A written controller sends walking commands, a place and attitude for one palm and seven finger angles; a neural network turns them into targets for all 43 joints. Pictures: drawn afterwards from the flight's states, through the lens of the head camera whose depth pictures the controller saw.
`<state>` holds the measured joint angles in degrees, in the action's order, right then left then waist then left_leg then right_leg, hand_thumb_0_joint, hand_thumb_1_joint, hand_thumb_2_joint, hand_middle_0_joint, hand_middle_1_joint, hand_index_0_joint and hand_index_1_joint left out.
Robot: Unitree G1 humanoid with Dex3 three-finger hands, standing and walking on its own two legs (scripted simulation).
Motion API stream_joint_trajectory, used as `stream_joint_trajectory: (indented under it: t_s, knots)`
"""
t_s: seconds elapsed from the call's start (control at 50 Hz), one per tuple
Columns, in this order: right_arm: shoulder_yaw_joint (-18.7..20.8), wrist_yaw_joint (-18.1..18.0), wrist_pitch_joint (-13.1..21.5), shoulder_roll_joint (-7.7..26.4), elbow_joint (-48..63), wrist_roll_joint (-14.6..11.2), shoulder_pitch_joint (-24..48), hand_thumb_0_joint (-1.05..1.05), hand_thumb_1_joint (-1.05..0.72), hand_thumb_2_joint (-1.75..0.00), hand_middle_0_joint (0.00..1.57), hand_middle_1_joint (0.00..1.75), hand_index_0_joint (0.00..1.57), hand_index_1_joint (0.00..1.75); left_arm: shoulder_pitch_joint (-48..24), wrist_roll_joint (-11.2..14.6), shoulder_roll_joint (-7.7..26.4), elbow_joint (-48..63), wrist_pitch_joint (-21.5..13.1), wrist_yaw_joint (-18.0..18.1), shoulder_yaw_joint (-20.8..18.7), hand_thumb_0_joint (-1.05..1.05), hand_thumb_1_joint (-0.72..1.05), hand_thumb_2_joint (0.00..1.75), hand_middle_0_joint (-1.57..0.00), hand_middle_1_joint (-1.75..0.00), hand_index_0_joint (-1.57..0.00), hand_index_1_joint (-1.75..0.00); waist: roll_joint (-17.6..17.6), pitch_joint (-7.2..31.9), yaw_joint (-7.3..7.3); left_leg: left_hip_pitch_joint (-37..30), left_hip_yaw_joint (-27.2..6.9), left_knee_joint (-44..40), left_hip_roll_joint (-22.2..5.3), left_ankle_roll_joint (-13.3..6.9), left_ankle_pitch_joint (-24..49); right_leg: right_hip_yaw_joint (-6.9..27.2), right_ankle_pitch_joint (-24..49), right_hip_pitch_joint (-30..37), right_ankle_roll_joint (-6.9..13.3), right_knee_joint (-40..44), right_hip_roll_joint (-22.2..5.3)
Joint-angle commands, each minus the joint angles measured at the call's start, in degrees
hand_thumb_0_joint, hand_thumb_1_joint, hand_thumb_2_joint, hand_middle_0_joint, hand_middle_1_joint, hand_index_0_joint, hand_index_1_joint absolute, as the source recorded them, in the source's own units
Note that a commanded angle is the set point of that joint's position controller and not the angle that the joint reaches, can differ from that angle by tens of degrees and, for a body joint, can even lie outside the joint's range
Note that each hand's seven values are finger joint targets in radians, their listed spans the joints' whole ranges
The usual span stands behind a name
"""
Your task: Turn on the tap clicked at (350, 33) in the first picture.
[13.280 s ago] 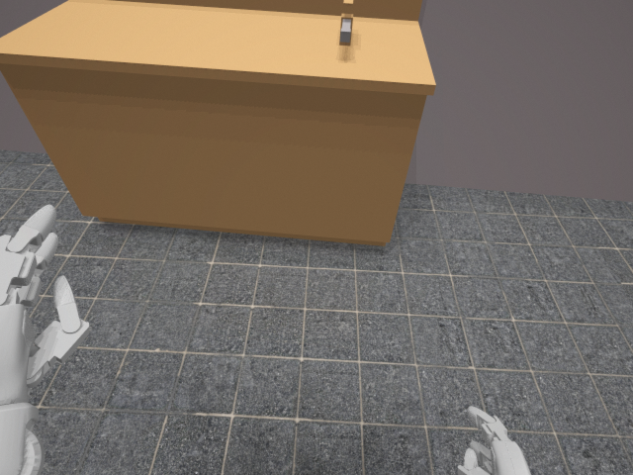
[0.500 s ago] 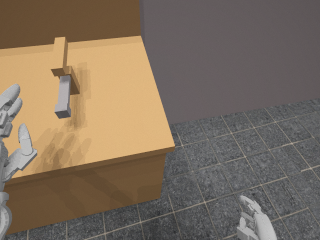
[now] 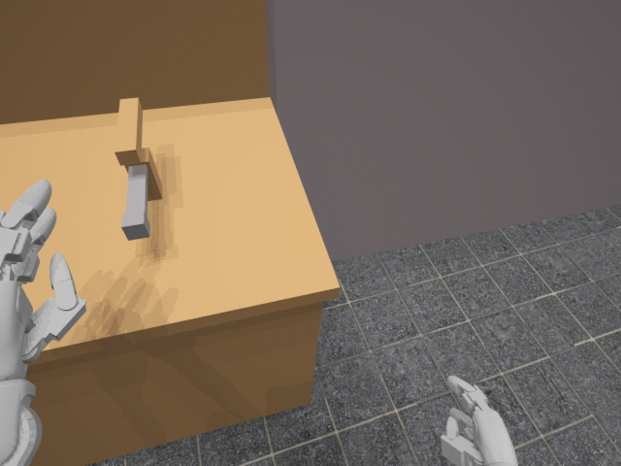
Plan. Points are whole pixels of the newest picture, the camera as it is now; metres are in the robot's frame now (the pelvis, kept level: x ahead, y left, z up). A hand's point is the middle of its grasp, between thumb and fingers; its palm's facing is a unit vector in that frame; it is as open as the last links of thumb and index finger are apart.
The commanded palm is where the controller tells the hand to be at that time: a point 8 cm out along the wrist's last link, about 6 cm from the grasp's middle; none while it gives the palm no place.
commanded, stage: come to a stop and stand still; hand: left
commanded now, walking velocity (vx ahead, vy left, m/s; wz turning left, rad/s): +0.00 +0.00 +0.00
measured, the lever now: (136, 225) +0.38 +0.28 +0.08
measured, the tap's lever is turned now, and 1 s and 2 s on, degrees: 0 0 0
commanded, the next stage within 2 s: look again from close up in 0.16 s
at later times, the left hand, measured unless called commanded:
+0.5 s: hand (73, 312) +0.21 +0.25 +0.16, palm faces +0.39 -0.85 -0.35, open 7.4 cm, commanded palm +0.16 +0.28 +0.17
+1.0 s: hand (94, 331) +0.20 +0.22 +0.15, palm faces +0.49 -0.81 -0.32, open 7.4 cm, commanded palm +0.15 +0.27 +0.17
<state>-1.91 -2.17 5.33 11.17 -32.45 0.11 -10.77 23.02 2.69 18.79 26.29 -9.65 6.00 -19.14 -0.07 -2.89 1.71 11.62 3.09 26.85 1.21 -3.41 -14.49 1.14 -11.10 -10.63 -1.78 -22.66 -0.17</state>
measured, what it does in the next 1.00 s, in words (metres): shifts its weight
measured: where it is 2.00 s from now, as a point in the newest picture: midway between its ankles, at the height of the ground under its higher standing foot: outside the picture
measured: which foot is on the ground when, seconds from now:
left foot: down 0.00-1.00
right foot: down 0.00-1.00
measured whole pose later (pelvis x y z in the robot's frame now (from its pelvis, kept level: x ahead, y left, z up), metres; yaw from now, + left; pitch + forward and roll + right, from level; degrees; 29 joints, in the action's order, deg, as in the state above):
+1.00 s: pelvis +0.00 -0.05 -0.01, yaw +3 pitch -1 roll +0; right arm -0.6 -2.2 7.1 13.5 -37.7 0.8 -10.1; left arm 19.5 6.8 20.4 19.0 -4.4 4.2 -20.2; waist -1.2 0.9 3.8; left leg 15.2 -0.9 33.1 -0.1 0.5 -16.9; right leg -2.0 -17.5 -14.9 2.6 -33.4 1.9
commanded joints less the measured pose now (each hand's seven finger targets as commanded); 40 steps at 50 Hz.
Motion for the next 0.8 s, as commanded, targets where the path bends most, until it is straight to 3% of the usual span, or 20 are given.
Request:
stream_joint_trajectory:
  t_s: [0.0,0.18,0.2,0.22,0.3,0.32,0.4,0.44,0.58,0.6,0.62,0.64,0.66,0.68,0.7,0.72,0.74,0.78]
  knots:
    - [3.2,-0.6,2.9,7.7,9.1,-0.3,5.6,0.00,-0.90,-0.90,0.20,0.30,0.20,0.30,-3.0,-0.1,9.9,10.8,-3.6,1.1,-6.7,0.00,0.90,0.90,-0.20,-0.30,-0.20,-0.30,-3.6,7.7,-0.14,0.6,-5.0,-7.7,-5.7,2.6,4.8,0.2,8.7,4.2,2.3,1.0,-1.9]
    - [3.5,-0.7,3.4,7.8,8.8,-0.3,5.1,0.00,-0.90,-0.90,0.20,0.30,0.20,0.30,-3.1,-0.2,9.1,11.5,-4.3,1.0,-5.7,0.00,0.90,0.90,-0.20,-0.30,-0.20,-0.30,-3.4,7.3,-0.21,1.3,-5.3,-8.2,-5.7,2.5,3.4,0.0,7.9,4.4,2.2,0.5,-1.8]
    - [3.5,-0.9,3.3,7.9,8.7,-0.2,5.8,0.00,-0.90,-0.90,0.20,0.30,0.20,0.30,-3.4,-0.3,10.6,11.9,-4.2,1.2,-7.0,0.00,0.90,0.90,-0.20,-0.30,-0.20,-0.30,-3.7,7.3,-0.05,0.9,-5.4,-8.5,-5.9,2.6,2.6,0.2,7.4,3.9,2.1,0.6,-1.9]
    - [3.5,-0.9,3.3,7.7,8.5,-0.1,5.4,0.00,-0.90,-0.90,0.20,0.30,0.20,0.30,-3.3,-0.3,9.3,11.7,-4.4,1.2,-6.0,0.00,0.90,0.90,-0.20,-0.30,-0.20,-0.30,-3.6,7.2,-0.21,1.3,-5.4,-8.4,-5.9,2.5,2.6,0.0,7.5,4.3,2.2,0.6,-1.8]
    - [3.7,-0.9,3.5,7.8,8.5,-0.1,5.7,0.00,-0.90,-0.90,0.20,0.30,0.20,0.30,-2.3,-0.2,10.8,12.0,-4.4,1.3,-7.6,0.00,0.90,0.90,-0.20,-0.30,-0.20,-0.30,-3.0,8.5,0.02,-0.3,-5.1,-7.4,-5.5,2.8,6.8,0.2,10.3,4.9,2.3,0.3,-2.1]
    - [3.6,-0.9,3.4,7.6,8.3,0.0,5.4,0.00,-0.90,-0.90,0.20,0.30,0.20,0.30,-1.9,-0.1,9.2,11.7,-4.5,1.1,-6.2,0.00,0.90,0.90,-0.20,-0.30,-0.20,-0.30,-2.5,8.6,-0.15,-0.4,-5.0,-7.0,-5.5,2.7,7.7,0.1,10.8,5.1,2.3,0.6,-2.2]
    - [3.7,-0.9,3.4,7.9,8.2,-0.1,5.6,0.00,-0.90,-0.90,0.20,0.30,0.20,0.30,-2.8,-0.1,10.1,12.2,-4.4,1.2,-6.7,0.00,0.90,0.90,-0.20,-0.30,-0.20,-0.30,-4.4,8.0,-0.10,-0.4,-5.1,-7.4,-5.4,2.9,6.7,0.5,9.9,4.7,2.4,0.8,-2.0]
    - [3.6,-0.9,3.3,7.6,8.3,-0.1,5.6,0.00,-0.90,-0.90,0.20,0.30,0.20,0.30,-3.2,-0.1,8.7,11.8,-4.4,1.1,-5.2,0.00,0.90,0.90,-0.20,-0.30,-0.20,-0.30,-4.3,7.3,-0.22,0.2,-5.3,-7.8,-5.4,2.8,5.6,0.3,9.3,4.5,2.4,0.9,-1.9]
    - [3.6,-1.0,3.0,7.5,8.5,-0.1,5.4,0.00,-0.90,-0.90,0.20,0.30,0.20,0.30,-3.9,0.0,8.9,10.8,-4.1,1.1,-5.3,0.00,0.90,0.90,-0.20,-0.30,-0.20,-0.30,-3.0,6.8,-0.10,0.7,-5.7,-8.5,-5.4,2.6,4.1,0.5,8.4,4.9,2.4,1.5,-1.8]
    - [-7.9,-5.2,2.2,9.1,16.4,-3.2,-1.4,0.00,-0.90,-0.90,0.20,0.30,0.20,0.30,-55.7,-2.1,53.4,23.8,-11.8,3.1,-19.9,0.00,0.90,0.90,-0.20,-0.30,-0.20,-0.30,-14.1,2.0,-3.71,15.7,-10.2,-11.3,-6.2,1.5,-6.6,-1.5,-4.4,12.7,-1.2,-8.4,2.6]
    - [2.8,-3.6,4.0,6.0,4.9,2.8,3.0,0.00,-0.90,-0.90,0.20,0.30,0.20,0.30,-33.5,-6.1,20.0,-7.6,-1.6,-0.4,-15.7,0.00,0.90,0.90,-0.20,-0.30,-0.20,-0.30,-10.3,14.0,3.63,-6.7,-10.3,-8.2,-5.5,8.0,15.1,-3.5,0.0,-0.4,3.1,-10.0,3.0]
    - [3.2,-0.6,3.8,7.5,4.6,1.1,1.6,0.00,-0.90,-0.90,0.20,0.30,0.20,0.30,-24.3,-0.1,8.2,-7.4,1.9,-2.6,-4.0,0.00,0.90,0.90,-0.20,-0.30,-0.20,-0.30,-7.7,16.0,-0.46,-13.6,-9.4,-7.2,-5.4,11.4,27.0,-5.1,-0.1,-6.4,3.1,-8.4,4.3]
    - [4.2,-0.2,4.2,9.9,4.9,0.9,3.5,0.00,-0.90,-0.90,0.20,0.30,0.20,0.30,-25.5,4.4,8.5,-0.3,3.7,-4.2,-5.8,0.00,0.90,0.90,-0.20,-0.30,-0.20,-0.30,-8.1,19.0,2.17,-15.7,-8.0,-6.1,-3.9,10.8,26.7,-3.9,1.3,-5.0,3.0,-7.8,3.4]
    - [4.1,-0.2,4.3,10.8,3.9,0.4,4.8,0.00,-0.90,-0.90,0.20,0.30,0.20,0.30,-21.3,6.0,10.6,-3.5,6.4,-5.4,-6.6,0.00,0.90,0.90,-0.20,-0.30,-0.20,-0.30,-7.9,16.9,3.44,-13.0,-6.0,-5.2,-3.0,9.4,22.3,-4.3,3.1,-3.1,3.3,-6.1,2.7]
    - [3.0,0.3,3.9,10.5,4.2,-0.2,6.4,0.00,-0.90,-0.90,0.20,0.30,0.20,0.30,-17.9,5.7,7.7,-5.7,8.9,-6.3,-3.6,0.00,0.90,0.90,-0.20,-0.30,-0.20,-0.30,-8.7,13.1,3.30,-9.6,-4.9,-5.2,-2.4,9.1,19.9,-5.2,5.3,-2.0,3.6,-4.6,2.7]
    - [2.9,1.1,4.0,10.9,5.1,-0.2,7.5,0.00,-0.90,-0.90,0.20,0.30,0.20,0.30,-16.5,4.3,7.5,-1.0,9.9,-6.7,-1.6,0.00,0.90,0.90,-0.20,-0.30,-0.20,-0.30,-5.5,11.4,3.26,-6.5,-4.8,-4.8,-2.2,7.3,19.0,-5.9,7.7,-0.7,3.8,-4.4,2.2]
    - [2.7,1.4,3.7,10.8,5.7,-0.2,8.6,0.00,-0.90,-0.90,0.20,0.30,0.20,0.30,-13.5,2.2,9.2,0.6,11.0,-6.3,-1.7,0.00,0.90,0.90,-0.20,-0.30,-0.20,-0.30,-3.2,8.6,3.08,-4.1,-4.8,-4.8,-2.3,6.1,17.7,-6.2,7.4,-0.8,3.7,-4.5,2.3]
    - [2.8,1.5,3.1,10.5,6.3,0.1,9.4,0.00,-0.90,-0.90,0.20,0.30,0.20,0.30,-9.9,0.2,10.9,3.4,10.7,-5.1,-3.4,0.00,0.90,0.90,-0.20,-0.30,-0.20,-0.30,-0.7,7.8,2.58,-1.4,-4.3,-4.2,-2.1,4.4,12.7,-6.2,5.1,-1.4,3.4,-4.8,2.1]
